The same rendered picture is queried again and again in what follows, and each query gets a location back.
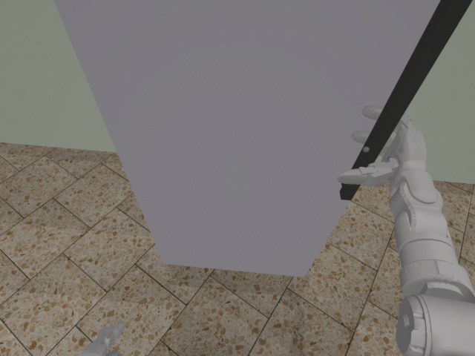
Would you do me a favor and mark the left robot hand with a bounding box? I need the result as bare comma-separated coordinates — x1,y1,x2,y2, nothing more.
80,322,125,356

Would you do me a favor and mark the robot right forearm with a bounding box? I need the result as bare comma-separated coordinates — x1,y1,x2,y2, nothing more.
389,169,475,303

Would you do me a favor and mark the handle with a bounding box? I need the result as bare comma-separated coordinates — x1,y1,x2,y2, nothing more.
340,0,473,200

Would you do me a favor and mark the fridge door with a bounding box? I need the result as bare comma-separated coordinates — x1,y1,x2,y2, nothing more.
53,0,441,277

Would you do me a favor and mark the right robot hand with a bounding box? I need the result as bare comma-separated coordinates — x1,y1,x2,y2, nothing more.
338,105,427,188

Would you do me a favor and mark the right robot upper arm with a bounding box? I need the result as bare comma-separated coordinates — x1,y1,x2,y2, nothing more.
396,294,475,356

